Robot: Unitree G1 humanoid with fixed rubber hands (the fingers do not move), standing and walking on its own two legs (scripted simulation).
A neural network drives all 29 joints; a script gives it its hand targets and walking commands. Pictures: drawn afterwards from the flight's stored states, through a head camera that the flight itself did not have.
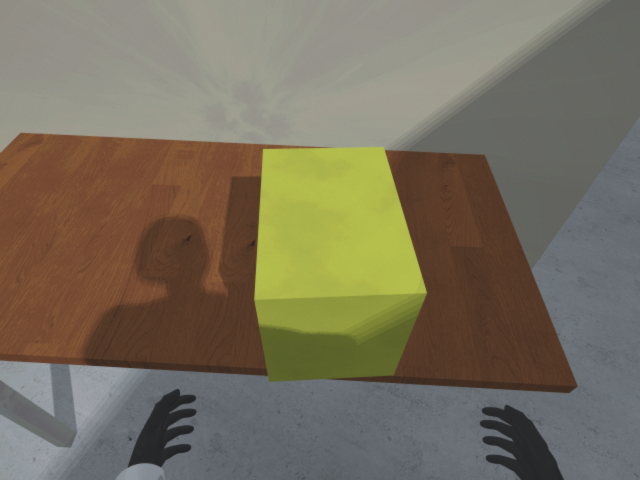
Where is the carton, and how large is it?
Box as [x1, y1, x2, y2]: [254, 147, 426, 381]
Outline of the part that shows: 383,147 263,149 254,300 269,381 392,375 395,370 426,294 426,291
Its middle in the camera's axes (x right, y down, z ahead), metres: +0.01 +0.04 +0.58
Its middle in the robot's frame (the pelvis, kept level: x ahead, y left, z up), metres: +0.41 +0.03 +0.02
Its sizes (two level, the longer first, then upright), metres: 0.266 0.183 0.216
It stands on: a table, 0.70 m high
